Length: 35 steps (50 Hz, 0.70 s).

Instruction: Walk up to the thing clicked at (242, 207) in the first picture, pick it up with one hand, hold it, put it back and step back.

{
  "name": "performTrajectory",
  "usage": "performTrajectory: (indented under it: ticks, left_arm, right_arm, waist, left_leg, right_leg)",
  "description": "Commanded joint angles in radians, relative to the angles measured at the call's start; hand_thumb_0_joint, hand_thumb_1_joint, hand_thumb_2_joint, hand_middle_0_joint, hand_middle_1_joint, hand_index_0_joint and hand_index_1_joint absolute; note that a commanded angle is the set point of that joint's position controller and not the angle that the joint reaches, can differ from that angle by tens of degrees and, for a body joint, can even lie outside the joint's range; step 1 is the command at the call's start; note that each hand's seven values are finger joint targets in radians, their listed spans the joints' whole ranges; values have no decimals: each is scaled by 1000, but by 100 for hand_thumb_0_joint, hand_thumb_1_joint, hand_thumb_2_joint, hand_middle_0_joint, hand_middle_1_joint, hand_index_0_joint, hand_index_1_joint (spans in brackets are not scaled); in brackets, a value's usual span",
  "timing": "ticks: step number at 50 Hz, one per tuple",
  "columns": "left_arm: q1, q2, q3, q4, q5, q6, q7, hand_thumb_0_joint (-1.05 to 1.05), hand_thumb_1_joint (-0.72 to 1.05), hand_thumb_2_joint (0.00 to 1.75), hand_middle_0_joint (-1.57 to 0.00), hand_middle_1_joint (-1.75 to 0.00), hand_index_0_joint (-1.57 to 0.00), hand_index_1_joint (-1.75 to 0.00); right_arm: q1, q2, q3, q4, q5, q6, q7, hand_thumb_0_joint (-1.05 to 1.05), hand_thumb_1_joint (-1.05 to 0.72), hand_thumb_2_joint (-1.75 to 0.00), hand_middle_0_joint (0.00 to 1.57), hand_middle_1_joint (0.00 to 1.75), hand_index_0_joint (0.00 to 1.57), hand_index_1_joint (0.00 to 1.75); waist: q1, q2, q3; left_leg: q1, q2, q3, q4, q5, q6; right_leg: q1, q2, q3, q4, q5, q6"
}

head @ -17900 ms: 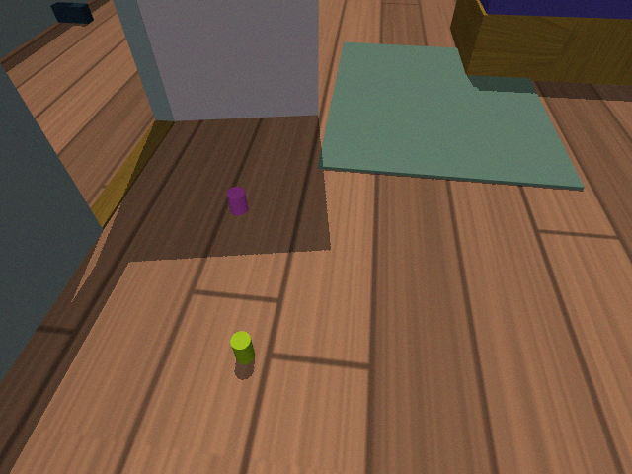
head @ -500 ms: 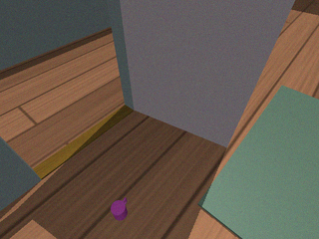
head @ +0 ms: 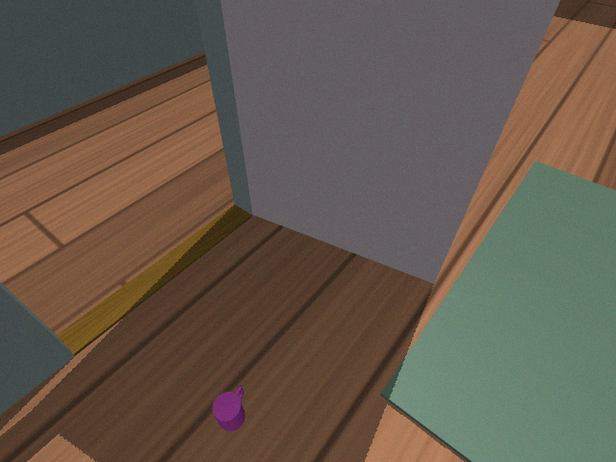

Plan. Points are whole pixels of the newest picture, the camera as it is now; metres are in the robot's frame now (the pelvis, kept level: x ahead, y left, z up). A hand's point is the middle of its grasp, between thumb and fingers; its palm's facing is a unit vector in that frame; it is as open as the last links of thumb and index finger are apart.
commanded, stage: walk up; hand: left
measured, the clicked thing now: (232, 406) +0.45 +0.23 -0.73
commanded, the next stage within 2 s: stand in 0.20 s
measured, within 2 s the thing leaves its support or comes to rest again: neither
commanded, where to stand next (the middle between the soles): +0.05 -0.01 m, yaw +1 degrees
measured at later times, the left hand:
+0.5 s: hand out of the picture +0.07 +0.25 -0.15, palm faces -0.01 -0.94 -0.34, open 7.4 cm
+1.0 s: hand out of the picture +0.07 +0.25 -0.15, palm faces -0.01 -0.94 -0.34, open 7.4 cm
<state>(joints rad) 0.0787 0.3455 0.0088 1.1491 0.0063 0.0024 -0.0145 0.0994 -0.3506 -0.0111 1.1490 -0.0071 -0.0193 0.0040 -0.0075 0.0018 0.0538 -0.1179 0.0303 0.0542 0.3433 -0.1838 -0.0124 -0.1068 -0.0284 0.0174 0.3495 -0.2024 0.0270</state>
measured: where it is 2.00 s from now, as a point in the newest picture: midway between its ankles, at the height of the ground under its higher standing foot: outside the picture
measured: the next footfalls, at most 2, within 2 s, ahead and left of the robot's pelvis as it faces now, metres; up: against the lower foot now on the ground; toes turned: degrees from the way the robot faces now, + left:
none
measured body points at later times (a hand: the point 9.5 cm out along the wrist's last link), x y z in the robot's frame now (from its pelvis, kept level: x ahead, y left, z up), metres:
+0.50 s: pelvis -0.01 +0.00 +0.00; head +0.01 +0.00 +0.45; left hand +0.08 +0.30 -0.13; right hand +0.08 -0.30 -0.13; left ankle +0.00 +0.13 -0.75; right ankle -0.01 -0.14 -0.75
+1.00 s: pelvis +0.00 +0.00 +0.00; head +0.01 -0.01 +0.45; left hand +0.07 +0.30 -0.13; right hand +0.07 -0.30 -0.13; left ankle +0.00 +0.13 -0.75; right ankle -0.01 -0.14 -0.75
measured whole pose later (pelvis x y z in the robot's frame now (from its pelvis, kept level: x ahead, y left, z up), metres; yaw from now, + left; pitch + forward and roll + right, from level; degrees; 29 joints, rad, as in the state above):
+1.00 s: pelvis +0.00 +0.00 +0.00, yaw +1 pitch -2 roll +0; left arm 0.11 0.35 0.00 1.13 0.01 -0.01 -0.01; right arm 0.10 -0.35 -0.01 1.15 -0.01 -0.01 0.01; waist 0.00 0.01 0.05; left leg -0.12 0.03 0.04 0.31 -0.16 -0.02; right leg -0.10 -0.03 0.00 0.31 -0.18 0.02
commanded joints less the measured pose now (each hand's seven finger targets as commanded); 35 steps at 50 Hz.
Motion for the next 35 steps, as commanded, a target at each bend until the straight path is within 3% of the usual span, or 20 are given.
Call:
performTrajectory:
  ticks: [1,9,10,13,18,26,30,35]
  left_arm:
    - [-40,210,33,-63,2,-25,16,0,90,90,-20,-30,-20,-30]
    - [-32,211,35,-66,4,-25,18,0,90,90,-20,-30,-20,-30]
    - [-34,219,33,-71,0,-31,22,0,90,90,-20,-30,-20,-30]
    - [-29,221,34,-67,-3,-35,26,0,90,90,-20,-30,-20,-30]
    - [-27,218,31,-65,-1,-31,26,0,90,90,-20,-30,-20,-30]
    - [-26,224,31,-69,2,-32,24,0,90,90,-20,-30,-20,-30]
    - [-27,228,32,-68,1,-30,23,0,90,90,-20,-30,-20,-30]
    - [-12,224,31,-70,0,-33,21,0,90,90,-20,-30,-20,-30]
  right_arm:
    - [-51,-218,-38,-61,-3,-23,-12,0,-90,-90,20,30,20,30]
    - [-52,-218,-40,-63,-3,-20,-11,0,-90,-90,20,30,20,30]
    - [-78,-216,-37,-68,0,-17,-11,0,-90,-90,20,30,20,30]
    - [-66,-209,-35,-67,1,-15,-11,0,-90,-90,20,30,20,30]
    - [-79,-208,-31,-61,2,-8,-9,0,-90,-90,20,30,20,30]
    - [-71,-214,-31,-57,-2,-10,-6,0,-90,-90,20,30,20,30]
    - [-61,-208,-30,-54,-5,-8,-5,0,-90,-90,20,30,20,30]
    - [-60,-213,-33,-54,-4,-11,-4,0,-90,-90,20,30,20,30]
  waist:
    - [2,-17,-98]
    - [0,-5,-84]
    - [5,5,-71]
    - [-1,-13,-105]
    - [2,-12,-83]
    - [-1,2,-93]
    - [-4,-10,-61]
    - [3,0,-80]
  left_leg:
    - [49,100,-82,-50,127,36]
    - [49,100,-81,-58,105,35]
    - [44,118,-95,-53,207,29]
    - [71,120,-92,-46,266,24]
    - [61,113,-93,-72,159,18]
    - [55,115,-97,-80,111,21]
    - [23,108,-104,-91,22,22]
    - [36,112,-107,-85,79,26]
  right_leg:
    - [-16,-82,68,-50,162,-43]
    - [-22,-80,65,-55,150,-43]
    - [-22,-102,69,-59,220,-39]
    - [3,-104,59,-54,275,-35]
    - [-18,-98,61,-82,164,-34]
    - [-21,-104,67,-92,127,-37]
    - [-41,-100,67,-104,45,-37]
    - [-32,-107,72,-97,101,-41]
